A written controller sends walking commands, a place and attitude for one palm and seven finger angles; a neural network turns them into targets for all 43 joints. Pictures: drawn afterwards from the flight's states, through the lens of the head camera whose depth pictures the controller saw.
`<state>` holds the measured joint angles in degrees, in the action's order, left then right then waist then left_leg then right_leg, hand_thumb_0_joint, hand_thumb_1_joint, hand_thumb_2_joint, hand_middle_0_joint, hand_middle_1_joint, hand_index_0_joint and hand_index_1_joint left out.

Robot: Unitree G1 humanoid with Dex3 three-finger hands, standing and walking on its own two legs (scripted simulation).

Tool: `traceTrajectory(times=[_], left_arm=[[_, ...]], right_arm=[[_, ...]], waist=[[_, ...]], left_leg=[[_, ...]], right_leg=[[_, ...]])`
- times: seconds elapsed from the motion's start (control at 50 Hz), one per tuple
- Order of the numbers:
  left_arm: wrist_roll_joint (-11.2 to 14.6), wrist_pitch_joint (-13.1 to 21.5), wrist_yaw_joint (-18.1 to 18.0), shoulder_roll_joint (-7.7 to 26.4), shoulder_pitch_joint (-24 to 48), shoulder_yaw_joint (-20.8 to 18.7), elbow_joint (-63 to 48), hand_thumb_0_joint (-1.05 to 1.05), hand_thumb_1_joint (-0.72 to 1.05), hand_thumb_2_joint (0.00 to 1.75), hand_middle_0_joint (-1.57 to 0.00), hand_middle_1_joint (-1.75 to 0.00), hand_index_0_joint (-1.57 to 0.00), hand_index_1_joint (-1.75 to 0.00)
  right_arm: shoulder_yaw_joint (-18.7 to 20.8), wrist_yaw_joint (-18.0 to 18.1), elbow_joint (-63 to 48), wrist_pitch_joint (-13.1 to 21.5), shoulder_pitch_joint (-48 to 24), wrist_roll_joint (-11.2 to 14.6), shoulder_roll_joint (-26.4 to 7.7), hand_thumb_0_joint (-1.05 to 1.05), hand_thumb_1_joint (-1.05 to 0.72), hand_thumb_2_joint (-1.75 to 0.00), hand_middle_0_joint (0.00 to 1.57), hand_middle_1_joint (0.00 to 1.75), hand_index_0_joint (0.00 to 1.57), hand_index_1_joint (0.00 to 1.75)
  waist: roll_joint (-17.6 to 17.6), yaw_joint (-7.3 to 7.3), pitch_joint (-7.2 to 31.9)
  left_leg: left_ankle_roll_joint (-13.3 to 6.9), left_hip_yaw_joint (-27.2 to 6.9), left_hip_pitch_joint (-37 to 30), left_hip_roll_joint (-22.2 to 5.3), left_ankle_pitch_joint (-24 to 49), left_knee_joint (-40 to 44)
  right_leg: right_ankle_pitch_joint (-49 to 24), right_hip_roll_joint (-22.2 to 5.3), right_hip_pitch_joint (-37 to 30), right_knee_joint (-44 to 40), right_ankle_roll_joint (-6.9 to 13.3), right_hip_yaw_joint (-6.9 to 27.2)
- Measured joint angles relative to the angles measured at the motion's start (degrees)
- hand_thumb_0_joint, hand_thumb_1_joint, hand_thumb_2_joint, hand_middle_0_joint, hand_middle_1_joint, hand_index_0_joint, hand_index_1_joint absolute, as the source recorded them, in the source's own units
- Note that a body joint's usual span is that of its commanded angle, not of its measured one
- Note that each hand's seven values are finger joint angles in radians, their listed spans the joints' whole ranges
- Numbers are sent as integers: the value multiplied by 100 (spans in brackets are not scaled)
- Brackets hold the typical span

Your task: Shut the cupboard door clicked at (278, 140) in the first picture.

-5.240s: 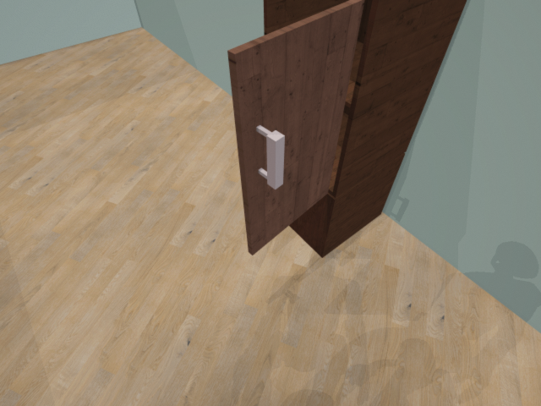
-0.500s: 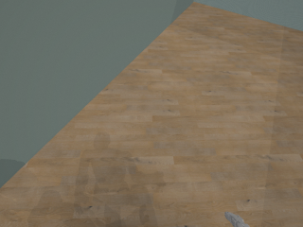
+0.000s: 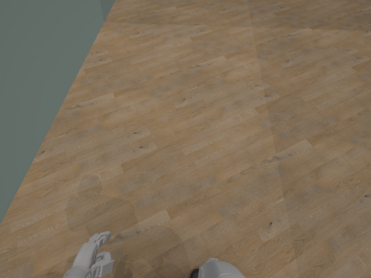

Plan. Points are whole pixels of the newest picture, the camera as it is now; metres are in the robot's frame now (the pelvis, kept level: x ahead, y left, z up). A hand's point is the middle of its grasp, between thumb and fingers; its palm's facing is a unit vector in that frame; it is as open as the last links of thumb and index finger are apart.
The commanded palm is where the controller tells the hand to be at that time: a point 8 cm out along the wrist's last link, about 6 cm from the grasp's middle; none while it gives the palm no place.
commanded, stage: walk around to get in front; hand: left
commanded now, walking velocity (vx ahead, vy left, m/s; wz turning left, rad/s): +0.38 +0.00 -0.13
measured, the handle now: out of the picture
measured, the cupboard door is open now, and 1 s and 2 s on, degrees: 97 97 97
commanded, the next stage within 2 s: walk to a spot facing it in 0.42 s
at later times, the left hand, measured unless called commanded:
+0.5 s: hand (136, 277) +0.14 +0.12 -0.14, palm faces +0.05 -0.98 -0.18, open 7.3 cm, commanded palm none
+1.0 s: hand (154, 119) +0.61 +0.11 -0.14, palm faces +0.09 -0.97 -0.23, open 7.3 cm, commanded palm none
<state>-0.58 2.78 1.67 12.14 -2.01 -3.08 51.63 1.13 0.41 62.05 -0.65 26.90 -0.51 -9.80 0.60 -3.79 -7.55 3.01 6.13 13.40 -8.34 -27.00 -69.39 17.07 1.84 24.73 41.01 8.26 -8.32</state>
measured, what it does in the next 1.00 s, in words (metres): walks ahead: left foot, then right foot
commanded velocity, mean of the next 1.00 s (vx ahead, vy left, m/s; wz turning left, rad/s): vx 0.17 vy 0.00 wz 0.35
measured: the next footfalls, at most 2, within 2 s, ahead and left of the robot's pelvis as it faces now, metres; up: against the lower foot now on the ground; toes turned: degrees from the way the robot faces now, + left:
left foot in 0.54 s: +0.39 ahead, +0.02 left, +0.00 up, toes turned +3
right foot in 1.00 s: +0.56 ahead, -0.20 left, +0.00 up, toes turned +6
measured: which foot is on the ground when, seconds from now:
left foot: up 0.00-0.52, down 0.54-1.00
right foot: down 0.00-0.54, up 0.56-0.98, down 1.00-1.00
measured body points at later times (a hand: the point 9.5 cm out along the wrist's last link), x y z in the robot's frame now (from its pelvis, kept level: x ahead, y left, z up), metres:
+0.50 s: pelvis +0.26 -0.04 +0.01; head +0.29 -0.04 +0.46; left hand +0.14 +0.17 -0.13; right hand +0.36 -0.26 -0.14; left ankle +0.35 +0.03 -0.69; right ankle +0.06 -0.04 -0.70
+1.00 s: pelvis +0.47 -0.10 +0.01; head +0.54 -0.10 +0.46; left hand +0.60 +0.16 -0.12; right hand +0.43 -0.33 -0.14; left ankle +0.35 +0.02 -0.71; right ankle +0.52 -0.20 -0.71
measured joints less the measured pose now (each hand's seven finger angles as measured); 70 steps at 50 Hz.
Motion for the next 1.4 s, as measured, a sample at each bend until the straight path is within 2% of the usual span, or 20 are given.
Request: traceTrajectory(times=[0.06,0.18,0.32,0.44,0.48,0.52,0.54,0.58,0.62,0.66,0.74,0.82,0.9,0.98,1.02,1.06,1.1,1.14,1.26,1.4], left_arm=[[29,5,-80,-99,-282,60,196,0,91,90,-19,-30,-20,-29],[54,222,-209,-132,-885,-58,550,-3,96,90,-20,-30,-21,-29],[13,274,-281,-322,-1763,95,994,-2,93,90,-20,-30,-20,-29],[-33,249,-365,-541,-2473,218,1391,-1,91,90,-20,-30,-20,-29],[-46,222,-367,-575,-2621,234,1551,0,91,90,-20,-30,-20,-29],[-48,184,-351,-582,-2763,234,1691,0,91,90,-20,-30,-20,-29],[-24,157,-334,-611,-2861,231,1729,0,91,90,-20,-30,-20,-29],[35,41,-306,-609,-2831,249,1737,0,90,90,-20,-30,-20,-29],[-18,-69,-296,-572,-2549,206,1603,0,90,90,-20,-30,-20,-29],[-85,-109,-269,-527,-2129,159,1363,1,90,90,-20,-30,-20,-29],[-139,-116,-297,-427,-1302,71,819,1,92,90,-20,-30,-20,-29],[-78,-189,-296,-138,-737,-43,545,1,94,90,-20,-30,-20,-29],[-30,-266,-264,22,-285,-53,381,1,93,90,-19,-30,-20,-29],[3,-221,-223,20,53,24,178,1,92,90,-19,-30,-20,-29],[-10,-88,-235,-64,165,70,77,0,92,90,-19,-30,-20,-29],[-23,-24,-274,-168,232,154,-17,0,91,90,-20,-30,-20,-29],[-26,-51,-322,-262,191,209,-81,0,91,90,-20,-30,-20,-29],[-20,-89,-345,-334,65,240,-83,0,91,90,-20,-30,-20,-29],[14,-124,-354,-366,-443,163,32,-1,91,90,-20,-30,-21,-30],[-92,-210,-340,29,-903,33,146,-2,92,90,-20,-30,-20,-29]], right_arm=[[63,14,-192,22,-536,-39,-8,2,-91,-90,20,30,20,30],[105,9,-603,139,-1334,-75,-2,1,-91,-90,20,30,20,30],[118,-54,-553,44,-1879,-13,-36,1,-91,-90,20,30,20,30],[74,-104,-469,23,-2204,13,25,1,-91,-90,20,30,20,30],[48,-84,-443,86,-2212,19,58,1,-91,-90,20,30,20,30],[25,-48,-409,173,-2113,7,101,1,-91,-90,20,30,20,30],[7,-34,-418,226,-2023,-32,96,1,-91,-90,20,30,20,30],[14,23,-435,306,-1828,-58,114,1,-91,-90,20,30,20,30],[25,75,-395,315,-1551,-43,90,1,-91,-90,20,30,20,30],[15,143,-252,337,-1261,-40,74,0,-91,-90,20,30,20,30],[-64,136,58,309,-858,-16,164,1,-91,-90,20,30,20,30],[-74,78,118,232,-631,-6,285,1,-91,-90,20,30,20,30],[-7,70,14,173,-538,-38,272,1,-91,-90,21,30,20,30],[90,94,-115,99,-496,-38,146,1,-91,-90,21,30,20,30],[160,93,-139,49,-562,18,14,1,-91,-90,21,30,20,30],[215,108,-194,-30,-772,43,-134,1,-91,-90,21,30,20,30],[259,88,-263,-118,-985,37,-255,1,-91,-90,20,30,20,30],[288,35,-357,-215,-1216,17,-370,1,-91,-90,20,30,20,30],[352,-88,-711,-327,-1834,-33,-614,1,-92,-90,20,30,20,30],[308,-158,-984,-355,-2305,-53,-599,1,-92,-90,20,29,19,30]], waist=[[-8,-10,77],[-87,184,393],[-186,458,653],[-29,620,565],[26,611,490],[51,555,465],[-28,536,499],[-1,442,523],[18,395,469],[-18,425,407],[-43,503,283],[-5,354,268],[-20,135,287],[-81,-28,316],[-175,-13,294],[-235,-36,169],[-188,-20,124],[-134,-9,151],[-23,103,212],[55,378,165]], left_leg=[[-70,-278,1027,-4,736,-426],[-55,-496,2112,-10,1428,599],[-115,-318,2325,284,1807,1272],[-342,17,2105,698,1661,2077],[-503,195,1787,895,1442,2587],[-726,319,1292,1083,1467,3144],[-933,254,982,1060,1653,3453],[-1075,205,808,1091,1153,3393],[-1041,112,591,1184,992,3462],[-928,-51,340,1248,1083,3781],[-884,-351,-44,1233,1166,4296],[-720,-630,-264,1105,1018,4423],[-551,-882,-376,1001,745,4321],[-365,-1144,-366,1004,332,3947],[-237,-1183,-51,1012,12,3035],[-115,-988,490,984,-501,1491],[-36,-726,949,887,-462,396],[27,-543,1312,734,-175,-55],[110,-365,1808,473,538,391],[4,-49,1363,471,562,1877]], right_leg=[[-115,173,-581,-738,-60,89],[-330,424,-1538,-2004,12,359],[-41,547,-2561,-2661,5,582],[352,544,-3216,-2854,-105,660],[467,534,-3357,-2661,-203,573],[568,537,-3257,-1921,-372,425],[573,585,-2936,-1060,-532,333],[766,455,-1864,1484,-751,336],[699,224,-968,3019,-828,494],[411,-89,-213,3452,-937,658],[69,-530,825,2882,-1185,1029],[-245,-643,1192,2056,-1352,1074],[-338,-535,956,1009,-1381,855],[-525,-304,229,-329,-1301,631],[-356,-288,-66,-606,-872,460],[-13,-366,-200,-437,-628,282],[53,-492,-464,-556,-607,116],[18,-580,-722,-800,-605,-68],[19,-711,-1223,-1256,-549,-653],[370,-809,-1392,-985,-596,-1254]])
